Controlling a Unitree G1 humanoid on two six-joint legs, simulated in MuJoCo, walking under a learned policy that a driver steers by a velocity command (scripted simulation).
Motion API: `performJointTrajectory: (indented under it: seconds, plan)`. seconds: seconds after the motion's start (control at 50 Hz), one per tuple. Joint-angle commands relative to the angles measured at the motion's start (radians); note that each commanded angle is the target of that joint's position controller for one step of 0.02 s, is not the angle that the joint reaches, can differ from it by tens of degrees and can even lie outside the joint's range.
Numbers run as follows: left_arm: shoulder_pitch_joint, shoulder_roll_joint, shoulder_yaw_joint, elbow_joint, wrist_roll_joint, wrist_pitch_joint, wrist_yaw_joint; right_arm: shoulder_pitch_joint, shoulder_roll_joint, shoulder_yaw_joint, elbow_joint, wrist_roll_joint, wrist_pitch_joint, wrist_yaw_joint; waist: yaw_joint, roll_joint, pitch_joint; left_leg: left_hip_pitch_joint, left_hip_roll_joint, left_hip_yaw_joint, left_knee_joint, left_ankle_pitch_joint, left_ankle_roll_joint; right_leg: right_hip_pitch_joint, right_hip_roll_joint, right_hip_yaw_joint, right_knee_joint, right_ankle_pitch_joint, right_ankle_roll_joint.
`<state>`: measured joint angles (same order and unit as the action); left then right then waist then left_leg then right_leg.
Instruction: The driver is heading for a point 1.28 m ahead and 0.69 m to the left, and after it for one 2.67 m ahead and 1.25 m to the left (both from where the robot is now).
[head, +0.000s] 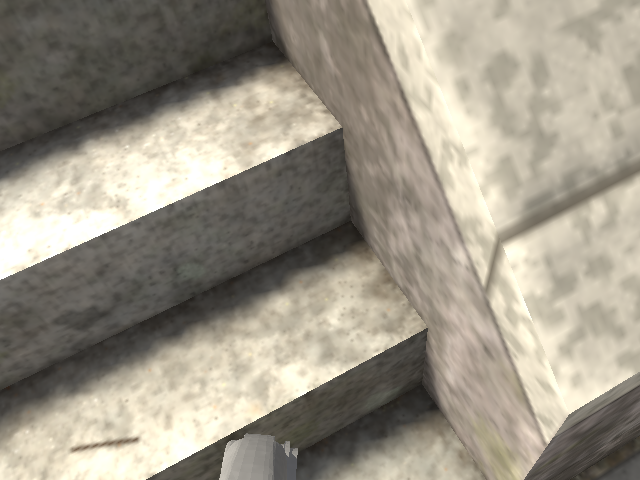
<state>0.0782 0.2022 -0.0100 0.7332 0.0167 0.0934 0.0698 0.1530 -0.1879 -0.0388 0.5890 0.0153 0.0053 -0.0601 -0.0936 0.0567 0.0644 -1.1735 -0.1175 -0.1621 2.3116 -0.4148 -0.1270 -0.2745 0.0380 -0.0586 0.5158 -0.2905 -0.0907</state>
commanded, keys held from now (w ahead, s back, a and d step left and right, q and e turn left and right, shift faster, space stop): w+q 0.14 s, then q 0.78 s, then no key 0.08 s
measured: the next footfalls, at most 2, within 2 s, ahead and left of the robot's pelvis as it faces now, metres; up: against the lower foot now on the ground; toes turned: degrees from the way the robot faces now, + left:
left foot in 0.36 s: -0.08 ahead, -0.03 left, +0.00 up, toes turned +17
right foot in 0.56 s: -0.07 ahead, -0.34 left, +0.00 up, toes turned +28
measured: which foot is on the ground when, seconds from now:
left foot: up 0.00-0.34, down 0.36-0.56, up 0.58-0.94, down 0.96-1.00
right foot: down 0.00-0.30, up 0.32-0.54, down 0.56-0.96, up 0.98-1.00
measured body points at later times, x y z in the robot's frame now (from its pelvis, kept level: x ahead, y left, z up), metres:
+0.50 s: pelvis -0.13 -0.17 -0.03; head -0.11 -0.19 +0.41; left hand -0.05 +0.12 -0.10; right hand +0.08 -0.41 -0.15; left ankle -0.12 -0.04 -0.74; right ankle -0.10 -0.35 -0.68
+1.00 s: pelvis -0.23 -0.25 -0.02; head -0.23 -0.23 +0.43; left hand -0.32 +0.04 -0.12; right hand +0.09 -0.31 -0.08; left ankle -0.30 -0.18 -0.74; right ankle -0.11 -0.35 -0.72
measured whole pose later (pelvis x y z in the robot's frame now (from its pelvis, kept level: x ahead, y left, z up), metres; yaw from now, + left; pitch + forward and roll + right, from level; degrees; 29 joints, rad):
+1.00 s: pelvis -0.23 -0.25 -0.02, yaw +41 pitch +3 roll -1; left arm 0.23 0.29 0.05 0.67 0.02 0.02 0.08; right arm 0.15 -0.27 -0.04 0.54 0.01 0.04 0.00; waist 0.04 -0.02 -0.02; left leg -0.35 -0.01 0.01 0.65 -0.35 0.05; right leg -0.46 -0.13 -0.10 0.81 -0.44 0.06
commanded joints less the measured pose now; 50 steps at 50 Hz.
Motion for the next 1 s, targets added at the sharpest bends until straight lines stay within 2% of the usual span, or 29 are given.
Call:
performJointTrajectory:
  seconds: [0.02, 0.06, 0.14, 0.16, 0.22, 0.26, 0.28, 0.3, 0.32, 0.34, 0.36, 0.38, 0.4, 0.42, 0.48, 0.52, 0.54, 0.56, 0.58, 0.6, 0.62, 0.68, 0.74, 0.82, 0.88, 0.94, 0.96, 0.98, 1.0]
  plan:
    - [0.005, 0.119, 0.021, -0.157, 0.024, -0.023, 0.065, -0.022, -0.029, 0.007, -0.075, 0.009, 0.011, 0.006, 0.092, -0.077, -0.227, -0.188, 0.044, 0.002, -0.002, 0.262, -0.053, 0.312, -0.271, 0.143, -0.022, 0.847, 0.203]
    - [0.052, 0.146, 0.014, -0.179, 0.035, -0.012, 0.086, -0.059, -0.010, 0.006, -0.123, 0.003, 0.024, -0.007, 0.101, -0.190, -0.220, -0.113, 0.034, 0.050, -0.078, 0.301, -0.057, 0.265, -0.242, 0.130, -0.047, 0.871, 0.227]
    - [0.131, 0.130, 0.002, -0.232, 0.035, 0.005, 0.104, -0.049, -0.023, -0.007, -0.133, -0.006, 0.042, -0.007, 0.121, -0.167, -0.181, -0.086, 0.001, -0.002, -0.093, 0.298, -0.055, 0.299, -0.256, 0.127, -0.071, 0.765, 0.219]
    - [0.290, 0.135, 0.034, -0.144, 0.004, -0.049, 0.083, 0.051, -0.106, -0.049, -0.026, -0.151, 0.115, 0.014, 0.097, -0.082, -0.133, 0.005, -0.089, 0.046, -0.174, 0.216, 0.034, 0.262, -0.226, 0.093, -0.006, 0.888, 0.329]
    - [0.187, 0.184, 0.055, -0.191, -0.002, -0.090, 0.060, 0.162, -0.123, -0.054, -0.008, -0.118, 0.154, 0.050, 0.012, -0.279, -0.107, 0.315, -0.122, 0.124, -0.444, 0.196, 0.112, 0.100, -0.182, 0.037, -0.133, 0.810, 0.417]
    - [0.018, 0.239, 0.087, -0.269, -0.004, -0.074, 0.065, 0.318, -0.231, -0.087, 0.017, -0.117, 0.127, 0.068, -0.066, -0.380, -0.065, 0.658, -0.159, 0.258, -0.823, 0.054, 0.138, -0.021, -0.186, -0.029, -0.299, 1.055, 0.522]
    - [-0.138, 0.300, 0.118, -0.315, -0.012, -0.057, 0.068, 0.471, -0.295, -0.104, 0.031, -0.108, 0.114, 0.070, -0.176, -0.395, -0.025, 0.912, -0.096, 0.284, -1.279, -0.036, 0.200, -0.119, -0.155, -0.089, -0.276, 1.207, 0.629]
    - [-0.340, 0.360, 0.155, -0.350, -0.037, -0.030, 0.070, 0.736, -0.357, -0.135, 0.076, -0.061, 0.101, 0.063, -0.380, -0.290, -0.064, 1.244, 0.011, 0.348, -1.882, -0.064, 0.398, -0.213, -0.022, -0.231, 0.194, 1.332, 0.712]
    - [0.005, 0.200, 0.150, -0.212, -0.072, -0.017, 0.089, 0.304, -0.263, -0.123, 0.085, 0.035, 0.091, 0.053, -0.170, 0.635, -0.167, 1.076, 0.270, 0.148, -1.931, 0.527, 0.487, -0.166, 0.048, -0.096, 1.368, -0.471, 0.317]
    - [0.286, 0.030, 0.073, -0.182, 0.082, -0.059, 0.090, -0.093, -0.062, 0.008, -0.011, -0.002, 0.080, 0.085, 0.177, 0.483, -0.035, 0.736, 0.156, 0.169, -1.888, 0.470, 0.365, -0.280, -0.052, 0.199, 1.542, -0.660, 0.063]
    - [0.394, 0.009, 0.075, -0.186, 0.066, -0.045, 0.042, -0.253, -0.086, 0.026, -0.137, -0.053, 0.065, 0.079, 0.344, 0.140, -0.154, 0.665, 0.236, -0.065, -1.616, 0.536, 0.350, -0.225, -0.103, 0.333, 1.550, -0.468, -0.007]
    - [0.324, 0.042, 0.080, -0.225, 0.073, -0.061, 0.002, -0.117, -0.165, 0.001, -0.102, -0.059, 0.065, 0.066, 0.332, -0.166, -0.158, 0.716, 0.254, -0.090, -1.745, 0.734, 0.383, -0.280, 0.014, 0.153, 1.388, -0.198, 0.051]
    - [0.204, 0.072, 0.062, -0.287, 0.100, -0.072, -0.009, 0.017, -0.266, -0.046, -0.065, -0.030, 0.056, 0.037, 0.232, -0.236, -0.048, 0.694, 0.244, -0.138, -1.829, 0.733, 0.451, -0.375, 0.035, 0.075, 1.234, -0.106, 0.103]
    - [0.162, 0.050, 0.043, -0.310, 0.085, -0.073, 0.005, -0.083, -0.398, -0.095, -0.099, -0.033, 0.061, 0.004, 0.204, -0.021, -0.045, 0.537, 0.293, -0.307, -1.965, 0.259, 0.495, -0.296, -0.020, 0.049, 1.117, -0.051, 0.141]
    - [0.131, 0.172, 0.073, -0.268, -0.009, -0.022, -0.006, -0.013, -0.260, -0.054, -0.076, -0.063, 0.071, 0.006, 0.107, 0.117, -0.019, 0.622, 0.227, -0.257, -1.969, -0.064, 0.370, -0.118, -0.073, 0.034, 0.441, -0.214, 0.143]
    - [0.184, 0.130, 0.066, -0.240, -0.036, -0.015, -0.019, 0.114, -0.265, -0.067, -0.025, -0.060, 0.073, 0.012, 0.056, 0.162, -0.089, 0.707, 0.214, -0.273, -1.935, -0.149, 0.319, 0.052, -0.006, -0.008, 0.152, -0.318, 0.111]
    - [0.276, 0.087, 0.056, -0.206, -0.022, -0.031, -0.014, 0.128, -0.240, -0.062, -0.007, -0.045, 0.070, 0.015, 0.108, 0.137, -0.092, 0.669, 0.160, -0.234, -1.844, -0.185, 0.267, 0.164, 0.010, -0.008, -0.057, -0.183, 0.088]
    - [0.339, 0.116, 0.057, -0.176, 0.004, -0.061, -0.008, 0.125, -0.156, -0.048, -0.012, -0.048, 0.061, 0.015, 0.119, -0.067, -0.057, 0.556, 0.027, -0.083, -1.555, -0.135, 0.208, 0.193, -0.144, 0.195, -0.183, -0.307, 0.079]
    - [0.375, 0.283, 0.111, -0.139, 0.031, -0.080, -0.038, -0.098, -0.114, -0.046, -0.131, 0.040, 0.024, 0.006, 0.168, -0.401, -0.019, 0.202, -0.064, 0.052, -1.210, -0.228, 0.111, 0.164, -0.475, 0.633, -0.239, -0.069, -0.133]
    - [0.293, 0.269, 0.108, -0.178, 0.064, -0.109, -0.044, -0.164, -0.209, -0.067, -0.160, 0.040, 0.000, 0.005, 0.171, -0.347, 0.003, 0.195, 0.029, -0.100, -1.004, -0.209, 0.086, 0.011, -0.542, 0.770, -0.347, -0.199, -0.229]
    - [0.170, 0.218, 0.099, -0.196, 0.056, -0.117, -0.035, -0.105, -0.257, -0.090, -0.123, 0.035, 0.011, 0.000, 0.095, -0.279, 0.044, 0.232, 0.048, -0.091, -0.879, -0.086, 0.092, -0.049, -0.458, 0.600, -0.322, -0.265, -0.148]
    - [0.009, 0.135, 0.068, -0.220, 0.004, -0.113, 0.008, 0.063, -0.221, -0.085, -0.054, -0.022, 0.054, -0.002, 0.003, -0.202, -0.024, 0.419, 0.035, 0.027, -0.693, 0.174, 0.056, -0.138, -0.269, 0.234, -0.246, -0.004, -0.008]
    - [0.123, 0.131, 0.058, -0.177, 0.001, -0.104, 0.034, -0.037, -0.163, -0.054, -0.097, -0.019, 0.058, 0.002, 0.066, -0.148, -0.067, 0.414, 0.066, 0.090, -0.857, 0.277, 0.039, -0.038, -0.241, 0.108, -0.207, 0.065, -0.025]
    - [0.202, 0.218, 0.090, -0.142, -0.007, -0.085, 0.051, -0.147, -0.098, -0.009, -0.164, -0.007, 0.036, 0.042, 0.142, -0.229, -0.130, 0.506, 0.152, 0.143, -1.263, 0.120, 0.043, 0.088, -0.323, 0.137, -0.232, -0.012, -0.076]
    - [0.170, 0.254, 0.104, -0.136, -0.021, -0.084, 0.027, -0.094, -0.143, -0.022, -0.156, 0.000, 0.032, 0.070, 0.141, -0.248, -0.123, 0.712, 0.148, 0.210, -1.483, -0.061, 0.100, 0.011, -0.361, 0.132, -0.232, -0.080, -0.076]
    - [0.209, 0.208, 0.090, -0.093, -0.021, -0.071, 0.016, 0.075, -0.174, -0.047, -0.074, 0.005, 0.033, 0.069, 0.104, -0.164, -0.120, 0.961, 0.063, 0.267, -1.849, 0.098, 0.189, -0.068, -0.296, 0.043, -0.068, -0.020, 0.010]
    - [0.250, 0.154, 0.075, -0.079, 0.000, -0.074, 0.003, 0.134, -0.203, -0.059, -0.055, 0.013, 0.036, 0.065, 0.104, -0.017, -0.122, 1.112, 0.140, 0.123, -1.902, 0.207, 0.229, -0.216, -0.230, -0.058, 0.166, -0.071, 0.085]
    - [0.178, 0.091, 0.049, -0.164, 0.045, -0.085, -0.008, 0.138, -0.338, -0.081, -0.080, -0.001, 0.039, 0.047, 0.113, 0.315, -0.126, 1.189, 0.444, -0.316, -1.915, 0.552, 0.399, -0.554, -0.095, -0.117, 0.500, -0.373, 0.179]
    - [0.042, 0.170, 0.075, -0.186, 0.020, -0.101, 0.000, 0.147, -0.326, -0.077, -0.106, -0.051, 0.009, 0.054, 0.014, 0.169, -0.207, 1.065, 0.533, -0.406, -1.986, 0.522, 0.530, -0.524, -0.088, 0.093, 0.684, -0.370, 0.188]
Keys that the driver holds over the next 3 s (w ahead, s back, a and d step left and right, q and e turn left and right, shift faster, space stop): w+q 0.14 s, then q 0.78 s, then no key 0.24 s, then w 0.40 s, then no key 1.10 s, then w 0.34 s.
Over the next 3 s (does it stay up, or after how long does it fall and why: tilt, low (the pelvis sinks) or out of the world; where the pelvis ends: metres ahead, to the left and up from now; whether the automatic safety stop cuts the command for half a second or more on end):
stays up -0.14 -0.03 0.00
